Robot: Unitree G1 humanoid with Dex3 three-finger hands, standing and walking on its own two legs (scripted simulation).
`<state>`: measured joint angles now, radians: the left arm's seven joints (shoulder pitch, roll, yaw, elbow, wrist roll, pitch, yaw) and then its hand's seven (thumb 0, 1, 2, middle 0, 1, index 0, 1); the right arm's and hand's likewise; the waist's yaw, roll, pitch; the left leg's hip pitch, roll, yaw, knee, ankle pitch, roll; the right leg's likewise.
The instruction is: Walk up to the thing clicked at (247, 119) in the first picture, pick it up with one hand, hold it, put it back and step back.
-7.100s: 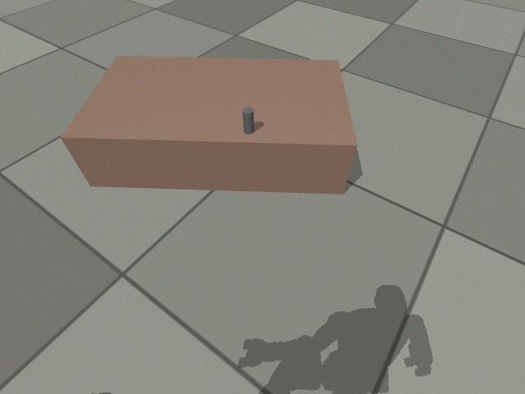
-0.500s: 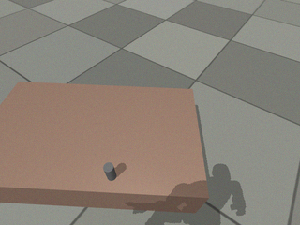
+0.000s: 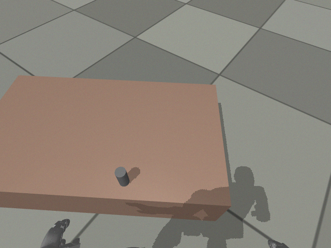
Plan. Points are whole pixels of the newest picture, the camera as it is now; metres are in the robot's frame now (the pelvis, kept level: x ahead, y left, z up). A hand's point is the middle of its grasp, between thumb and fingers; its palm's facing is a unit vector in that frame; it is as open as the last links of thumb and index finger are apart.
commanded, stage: go down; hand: left
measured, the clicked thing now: (122, 176) +0.42 +0.21 -0.39
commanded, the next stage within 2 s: none
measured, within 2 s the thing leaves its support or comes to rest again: neither
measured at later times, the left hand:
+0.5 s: hand (71, 229) +0.17 +0.27 -0.15, palm faces +0.06 -0.94 -0.33, open 16.8 cm
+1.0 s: hand (63, 235) +0.16 +0.29 -0.14, palm faces +0.06 -0.94 -0.32, open 17.4 cm
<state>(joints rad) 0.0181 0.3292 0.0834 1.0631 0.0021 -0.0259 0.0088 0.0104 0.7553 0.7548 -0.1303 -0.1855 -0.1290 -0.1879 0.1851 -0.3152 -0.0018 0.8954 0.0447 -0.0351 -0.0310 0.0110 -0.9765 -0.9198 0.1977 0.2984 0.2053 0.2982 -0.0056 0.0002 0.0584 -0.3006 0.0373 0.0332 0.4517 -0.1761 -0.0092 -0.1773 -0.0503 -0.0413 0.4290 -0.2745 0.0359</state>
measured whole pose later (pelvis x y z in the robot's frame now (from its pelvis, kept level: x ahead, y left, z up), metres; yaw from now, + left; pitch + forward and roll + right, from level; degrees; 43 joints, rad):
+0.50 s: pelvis +0.01 +0.00 -0.03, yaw -1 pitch +8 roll -1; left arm 0.13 0.38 0.24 0.67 0.05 0.25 -0.11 0.00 -0.38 0.06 -0.08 -0.05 -0.07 -0.05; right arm 0.25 -0.27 -0.02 0.67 0.02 -0.11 -0.07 0.01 -0.89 -0.89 0.20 0.30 0.21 0.30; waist -0.03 0.00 -0.05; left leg -0.56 0.06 0.02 0.73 -0.32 -0.02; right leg -0.43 -0.04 -0.04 0.70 -0.42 0.03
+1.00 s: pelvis +0.01 -0.01 -0.06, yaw +0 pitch +12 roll -2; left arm 0.30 0.42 0.28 0.32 0.01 0.42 -0.19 0.00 -0.55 0.02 -0.09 -0.05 -0.08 -0.06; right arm 0.26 -0.24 0.00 0.58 0.02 -0.15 -0.15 0.02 -0.90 -0.89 0.20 0.30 0.21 0.30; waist -0.03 0.03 -0.13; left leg -0.77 0.07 -0.01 0.98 -0.42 -0.02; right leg -0.62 -0.03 -0.06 0.93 -0.53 0.03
